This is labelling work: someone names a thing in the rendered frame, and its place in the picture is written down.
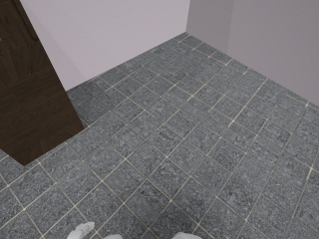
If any robot left hand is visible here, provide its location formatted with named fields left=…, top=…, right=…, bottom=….
left=67, top=221, right=95, bottom=239

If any drawer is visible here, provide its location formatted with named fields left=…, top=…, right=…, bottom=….
left=0, top=0, right=33, bottom=53

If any cabinet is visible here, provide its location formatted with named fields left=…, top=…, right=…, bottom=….
left=0, top=0, right=85, bottom=166

